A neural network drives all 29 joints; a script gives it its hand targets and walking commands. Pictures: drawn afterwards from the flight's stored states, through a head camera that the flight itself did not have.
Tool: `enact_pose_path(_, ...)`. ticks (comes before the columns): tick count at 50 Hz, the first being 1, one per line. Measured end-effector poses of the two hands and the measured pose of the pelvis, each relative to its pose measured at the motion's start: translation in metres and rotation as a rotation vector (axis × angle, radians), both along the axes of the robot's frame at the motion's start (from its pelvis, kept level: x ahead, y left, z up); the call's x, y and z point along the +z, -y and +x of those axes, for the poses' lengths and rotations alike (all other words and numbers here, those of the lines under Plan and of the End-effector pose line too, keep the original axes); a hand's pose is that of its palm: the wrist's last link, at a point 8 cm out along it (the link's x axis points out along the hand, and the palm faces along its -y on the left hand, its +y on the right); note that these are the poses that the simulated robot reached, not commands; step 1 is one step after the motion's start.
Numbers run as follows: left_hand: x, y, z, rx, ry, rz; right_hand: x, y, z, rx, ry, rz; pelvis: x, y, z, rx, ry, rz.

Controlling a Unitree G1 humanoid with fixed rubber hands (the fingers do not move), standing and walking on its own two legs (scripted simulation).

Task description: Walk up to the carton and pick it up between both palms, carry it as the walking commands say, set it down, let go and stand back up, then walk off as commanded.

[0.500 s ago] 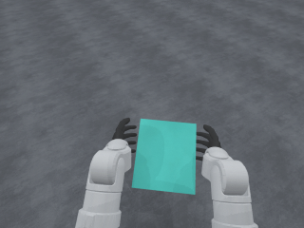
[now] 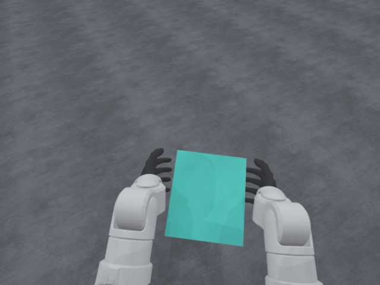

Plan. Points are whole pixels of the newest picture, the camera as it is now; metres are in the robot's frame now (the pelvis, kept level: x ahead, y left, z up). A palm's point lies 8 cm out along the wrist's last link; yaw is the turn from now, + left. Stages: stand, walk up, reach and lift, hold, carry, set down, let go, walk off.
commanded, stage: carry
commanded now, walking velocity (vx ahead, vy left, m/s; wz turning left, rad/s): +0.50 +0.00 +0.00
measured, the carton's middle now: (203, 201) +0.34 -0.01 -0.03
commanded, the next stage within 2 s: none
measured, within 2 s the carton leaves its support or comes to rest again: neither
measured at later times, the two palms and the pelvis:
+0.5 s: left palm (173, 88) +0.63 +0.08 +0.09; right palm (253, 95) +0.62 -0.14 +0.07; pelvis +0.31 -0.02 +0.00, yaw +1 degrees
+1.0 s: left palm (178, 43) +0.88 +0.08 +0.09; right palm (243, 44) +0.88 -0.14 +0.09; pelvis +0.57 -0.03 +0.00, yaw +1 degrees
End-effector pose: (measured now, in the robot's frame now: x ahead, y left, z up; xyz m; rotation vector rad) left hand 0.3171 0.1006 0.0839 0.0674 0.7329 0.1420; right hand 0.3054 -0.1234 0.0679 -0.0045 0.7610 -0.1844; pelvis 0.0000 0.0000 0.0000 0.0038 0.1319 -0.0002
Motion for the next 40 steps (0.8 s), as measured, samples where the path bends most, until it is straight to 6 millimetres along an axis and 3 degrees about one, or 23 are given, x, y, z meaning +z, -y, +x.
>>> enact_pose_path(4,-0.006,-0.005,0.058,-0.02,0.03,-0.025,-0.001,-0.005,0.052,-0.025,0.026,-0.023,-0.01,-0.011,0.054,-0.023,0.006,0.004)
enact_pose_path(9,0.001,-0.007,0.119,-0.03,0.013,-0.025,0.011,-0.006,0.113,-0.03,0.023,-0.018,0.003,-0.014,0.117,-0.032,0.013,-0.019)
enact_pose_path(14,0.008,-0.006,0.179,0.003,0.038,-0.031,0.02,-0.005,0.179,0.001,0.045,-0.024,0.005,-0.002,0.179,-0.005,0.024,-0.034)
enact_pose_path(18,0.002,0.005,0.227,0.022,0.052,-0.003,0.009,0.005,0.231,0.019,0.059,-0.001,-0.008,0.012,0.23,0.011,0.037,-0.023)
enact_pose_path(24,0.001,0.017,0.298,0.019,0.004,0.02,0.002,0.018,0.302,0.021,0.012,0.024,0.002,0.022,0.299,0.011,0.003,0.02)
enact_pose_path(31,0.0,0.031,0.393,-0.046,0.023,0.001,0.002,0.03,0.383,-0.052,0.031,0.006,-0.003,0.015,0.387,-0.044,0.006,0.037)
enact_pose_path(35,-0.007,0.024,0.452,-0.061,0.057,-0.032,0.003,0.024,0.439,-0.071,0.07,-0.025,-0.017,0.006,0.447,-0.05,0.03,0.023)
enact_pose_path(40,-0.01,0.016,0.5,-0.049,0.007,-0.044,0.01,0.016,0.492,-0.055,0.035,-0.037,-0.003,0.004,0.497,-0.046,0.049,-0.009)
